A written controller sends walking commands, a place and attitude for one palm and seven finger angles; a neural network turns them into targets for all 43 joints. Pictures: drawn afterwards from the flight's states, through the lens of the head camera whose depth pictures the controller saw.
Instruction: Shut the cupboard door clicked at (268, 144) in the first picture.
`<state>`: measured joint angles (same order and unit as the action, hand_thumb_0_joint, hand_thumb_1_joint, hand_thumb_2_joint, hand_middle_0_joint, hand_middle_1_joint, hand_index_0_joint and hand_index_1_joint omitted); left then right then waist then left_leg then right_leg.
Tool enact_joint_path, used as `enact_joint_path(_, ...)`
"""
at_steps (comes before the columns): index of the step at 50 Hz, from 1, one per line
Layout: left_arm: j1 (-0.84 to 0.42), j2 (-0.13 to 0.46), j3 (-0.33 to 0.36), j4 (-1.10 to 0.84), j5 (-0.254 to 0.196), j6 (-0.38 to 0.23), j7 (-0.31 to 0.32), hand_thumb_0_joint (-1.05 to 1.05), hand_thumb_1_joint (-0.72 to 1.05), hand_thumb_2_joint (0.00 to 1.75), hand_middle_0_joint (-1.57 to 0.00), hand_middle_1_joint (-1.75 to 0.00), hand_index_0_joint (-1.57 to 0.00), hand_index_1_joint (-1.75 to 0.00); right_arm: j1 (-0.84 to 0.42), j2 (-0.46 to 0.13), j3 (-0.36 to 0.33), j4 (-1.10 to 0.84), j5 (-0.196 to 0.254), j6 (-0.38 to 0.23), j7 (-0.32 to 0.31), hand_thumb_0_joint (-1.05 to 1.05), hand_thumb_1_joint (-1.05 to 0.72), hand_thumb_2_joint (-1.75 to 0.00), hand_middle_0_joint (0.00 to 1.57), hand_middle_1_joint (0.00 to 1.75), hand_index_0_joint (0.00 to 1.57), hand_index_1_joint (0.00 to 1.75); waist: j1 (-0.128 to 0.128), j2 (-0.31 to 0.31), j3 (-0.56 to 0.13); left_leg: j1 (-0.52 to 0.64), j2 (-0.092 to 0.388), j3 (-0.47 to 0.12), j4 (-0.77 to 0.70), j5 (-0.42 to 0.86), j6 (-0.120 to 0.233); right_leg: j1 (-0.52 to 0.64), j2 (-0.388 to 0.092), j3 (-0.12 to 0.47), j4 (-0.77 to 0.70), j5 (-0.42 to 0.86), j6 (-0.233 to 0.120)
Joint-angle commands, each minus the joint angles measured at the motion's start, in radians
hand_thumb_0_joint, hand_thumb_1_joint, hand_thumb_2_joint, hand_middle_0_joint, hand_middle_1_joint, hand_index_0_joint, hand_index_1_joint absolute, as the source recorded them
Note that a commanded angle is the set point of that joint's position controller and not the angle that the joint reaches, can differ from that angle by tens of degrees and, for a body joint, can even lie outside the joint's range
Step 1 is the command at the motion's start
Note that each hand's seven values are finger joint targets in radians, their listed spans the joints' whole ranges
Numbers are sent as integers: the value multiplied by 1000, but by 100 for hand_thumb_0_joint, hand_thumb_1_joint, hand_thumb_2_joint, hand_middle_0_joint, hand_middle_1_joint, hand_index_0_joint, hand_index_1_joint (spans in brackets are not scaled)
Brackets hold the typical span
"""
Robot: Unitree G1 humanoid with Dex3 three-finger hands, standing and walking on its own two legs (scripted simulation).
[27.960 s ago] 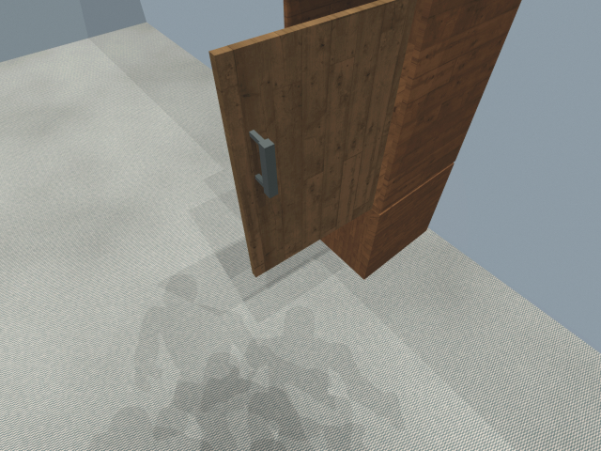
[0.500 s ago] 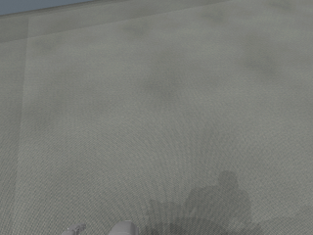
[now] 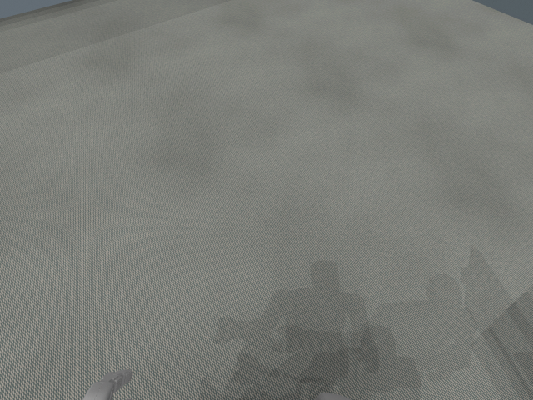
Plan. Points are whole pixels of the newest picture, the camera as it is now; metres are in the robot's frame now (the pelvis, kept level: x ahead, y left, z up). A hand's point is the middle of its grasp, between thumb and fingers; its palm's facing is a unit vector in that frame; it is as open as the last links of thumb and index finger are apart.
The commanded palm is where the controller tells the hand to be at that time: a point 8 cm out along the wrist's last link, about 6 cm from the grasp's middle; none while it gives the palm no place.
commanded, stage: turn to face it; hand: left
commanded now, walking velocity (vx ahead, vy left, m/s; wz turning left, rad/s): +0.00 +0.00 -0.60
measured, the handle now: out of the picture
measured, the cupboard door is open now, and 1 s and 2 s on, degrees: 64 64 64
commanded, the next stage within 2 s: none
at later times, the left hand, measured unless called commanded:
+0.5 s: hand (168, 379) +0.17 +0.18 -0.18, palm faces -0.24 -0.95 -0.20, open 7.4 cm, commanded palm none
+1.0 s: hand (230, 338) +0.23 +0.08 -0.16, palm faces -0.52 -0.81 -0.25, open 7.4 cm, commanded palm none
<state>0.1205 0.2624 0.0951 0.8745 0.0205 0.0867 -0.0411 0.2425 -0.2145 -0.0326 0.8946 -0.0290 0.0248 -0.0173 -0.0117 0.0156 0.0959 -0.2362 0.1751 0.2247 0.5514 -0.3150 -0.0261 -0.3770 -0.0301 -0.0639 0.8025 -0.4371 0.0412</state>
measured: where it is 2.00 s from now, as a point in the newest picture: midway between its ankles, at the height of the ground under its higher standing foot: outside the picture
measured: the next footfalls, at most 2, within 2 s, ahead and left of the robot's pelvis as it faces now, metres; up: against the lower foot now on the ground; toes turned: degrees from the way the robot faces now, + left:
right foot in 0.06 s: +0.03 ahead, -0.14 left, +0.00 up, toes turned -7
left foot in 0.40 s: +0.11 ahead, +0.11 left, +0.00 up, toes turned -9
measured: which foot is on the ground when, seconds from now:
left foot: down 0.00-0.06, up 0.08-0.38, down 0.40-0.78, up 0.80-1.00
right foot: up 0.00-0.04, down 0.06-0.40, up 0.42-0.76, down 0.78-1.00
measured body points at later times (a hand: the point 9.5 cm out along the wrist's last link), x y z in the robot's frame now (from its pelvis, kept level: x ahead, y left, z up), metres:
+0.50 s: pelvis +0.03 +0.00 -0.01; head +0.09 +0.02 +0.44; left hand +0.18 +0.23 -0.17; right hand +0.06 -0.27 -0.13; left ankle +0.07 +0.11 -0.74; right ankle -0.04 -0.12 -0.68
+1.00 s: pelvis +0.05 -0.04 +0.00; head +0.09 -0.08 +0.44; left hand +0.26 +0.12 -0.14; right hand -0.03 -0.31 -0.15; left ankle +0.11 +0.08 -0.68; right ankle -0.02 -0.13 -0.74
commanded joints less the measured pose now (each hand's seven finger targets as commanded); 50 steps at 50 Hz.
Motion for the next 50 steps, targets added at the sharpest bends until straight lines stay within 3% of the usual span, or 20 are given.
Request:
enact_joint_path(1, 70, 75, 6, -65, 2, -49, 2, 0, 90, 90, -20, -30, -20, -30, -1, -228, -69, -54, 5, -13, -5, 0, -90, -90, 20, 30, 20, 30, 36, 139, -165, 37, 151, -73, 55, 368, 52, 216, 25, -42, -344, 251, -40)
enact_joint_path(3, 191, 252, 36, -27, 8, -73, 29, 0, 90, 90, -20, -30, -20, -30, -58, -104, -39, -125, 16, -8, 6, 0, -90, -90, 20, 30, 20, 30, 97, -298, -178, -382, -79, -36, 482, -332, -54, 452, -347, 434, -435, 805, -218)
enact_joint_path(4, 219, 262, 37, -23, -3, -67, 42, 0, 90, 90, -20, -30, -20, -30, -104, -120, -34, -142, 16, 5, -8, 0, -90, -90, 20, 30, 20, 30, 112, -228, -164, -419, -71, -182, 599, -343, -47, 401, -373, 428, -421, 879, -275)
enact_joint_path(5, 173, 234, 40, -29, 1, -70, 54, 0, 90, 90, -20, -30, -20, -30, -100, -117, -34, -132, 18, 3, -17, 0, -90, -90, 20, 30, 20, 30, 79, -336, -171, -473, -67, -223, 653, -305, -51, 407, -325, 456, -415, 848, -278)
enact_joint_path(8, 26, 156, 15, -77, 0, -64, 58, 0, 90, 90, -20, -30, -20, -30, -52, -128, -36, -86, 14, 6, -6, 0, -90, -90, 20, 30, 20, 30, 8, -188, -163, -354, -55, -214, 593, -133, -67, 287, -215, 274, -396, 714, -228)
enact_joint_path(15, 36, 180, 24, -75, 10, -59, 46, 0, 90, 90, -20, -30, -20, -30, -58, -104, -36, -103, 19, 3, -2, 0, -90, -90, 20, 30, 20, 30, 18, -188, -129, -213, -125, -179, 268, -107, -58, 182, -183, 354, -409, 550, -225)
enact_joint_path(18, 0, 167, 25, -78, 2, -52, 45, 0, 90, 90, -20, -30, -20, -30, 33, -109, -34, -84, 23, -13, -11, 0, -90, -90, 20, 30, 20, 30, -29, -167, -160, -24, -144, -181, -23, 52, -46, 109, -136, 370, -318, 530, -162)
enact_joint_path(19, 4, 129, 17, -87, -7, -47, 43, 0, 90, 90, -20, -30, -20, -30, 63, -148, -39, -74, 18, -25, -15, 0, -90, -90, 20, 30, 20, 30, -38, -67, -184, 107, -76, -235, -173, 125, -27, 23, -65, 316, -234, 432, -108)
enact_joint_path(20, 61, 65, 6, -99, -17, -43, 34, 0, 90, 90, -20, -30, -20, -30, 70, -251, -55, -79, 2, -34, -18, 0, -90, -90, 20, 30, 20, 30, -23, 222, -220, 239, 170, -482, -223, 287, 71, -151, 79, 186, -37, 79, -42)
enact_joint_path(21, 49, 71, 1, -115, -8, -49, 29, 0, 90, 90, -20, -30, -20, -30, 98, -285, -58, -93, 0, -28, -22, 0, -90, -90, 20, 30, 20, 30, -40, 268, -210, 199, 319, -562, -226, 431, 177, -181, 78, 97, 193, -210, -21)
enact_joint_path(22, 39, 84, 4, -104, 2, -43, 32, 0, 90, 90, -20, -30, -20, -30, 75, -262, -49, -90, -6, -31, -24, 0, -90, -90, 20, 30, 20, 30, -34, 260, -206, 151, 323, -541, -222, 433, 200, -195, 44, 127, 335, -205, -14)
enact_joint_path(27, 0, 54, 8, -85, -2, -32, 1, 0, 90, 90, -20, -30, -20, -30, 9, -188, -39, -101, -5, -30, -31, 0, -90, -90, 20, 30, 20, 30, -12, 172, -140, 186, 180, -229, -148, 639, 158, -200, -8, 50, 319, -59, 17)
enact_joint_path(36, 16, 48, 1, -85, 1, -44, -3, 0, 90, 90, -20, -30, -20, -30, -4, -234, -68, -65, -1, -11, -8, 0, -90, -90, 20, 30, 20, 30, 6, 204, -142, 81, 182, -95, -37, 409, 86, 97, 34, -58, -201, 130, -23)
enact_joint_path(37, 81, 79, 6, -64, 3, -50, 1, 0, 90, 90, -20, -30, -20, -30, -19, -228, -69, -69, 5, -9, -3, 0, -90, -90, 20, 30, 20, 30, 42, 139, -168, 24, 151, -65, 69, 348, 46, 220, 28, -44, -329, 252, -39)
enact_joint_path(38, 155, 165, 21, -42, 10, -64, 12, 0, 90, 90, -20, -30, -20, -30, -22, -178, -62, -89, 15, -7, 3, 0, -90, -90, 20, 30, 20, 30, 79, -80, -206, -134, 68, -12, 263, 153, -11, 390, -128, 150, -418, 419, -97)
enact_joint_path(39, 199, 252, 36, -23, 7, -73, 27, 0, 90, 90, -20, -30, -20, -30, -77, -110, -39, -140, 17, -5, 5, 0, -90, -90, 20, 30, 20, 30, 101, -309, -174, -385, -84, -43, 494, -343, -55, 436, -342, 447, -439, 778, -214)
enact_joint_path(40, 225, 266, 37, -21, -5, -67, 39, 0, 90, 90, -20, -30, -20, -30, -123, -126, -35, -155, 17, 8, -7, 0, -90, -90, 20, 30, 20, 30, 116, -241, -156, -415, -72, -188, 606, -349, -47, 373, -367, 446, -434, 823, -269)
enact_joint_path(41, 174, 237, 39, -28, 0, -71, 51, 0, 90, 90, -20, -30, -20, -30, -115, -121, -36, -142, 18, 6, -16, 0, -90, -90, 20, 30, 20, 30, 81, -347, -162, -470, -71, -227, 663, -309, -52, 380, -324, 479, -435, 786, -273)
enact_joint_path(44, 36, 153, 11, -71, -2, -68, 55, 0, 90, 90, -20, -30, -20, -30, -67, -132, -35, -91, 13, 7, -6, 0, -90, -90, 20, 30, 20, 30, 14, -182, -176, -356, -54, -217, 602, -126, -68, 289, -209, 282, -399, 708, -227)
enact_joint_path(50, 43, 175, 19, -66, 9, -64, 48, 0, 90, 90, -20, -30, -20, -30, -72, -107, -32, -104, 18, 7, -1, 0, -90, -90, 20, 30, 20, 30, 18, -167, -135, -245, -112, -185, 320, -106, -64, 197, -189, 341, -416, 578, -233)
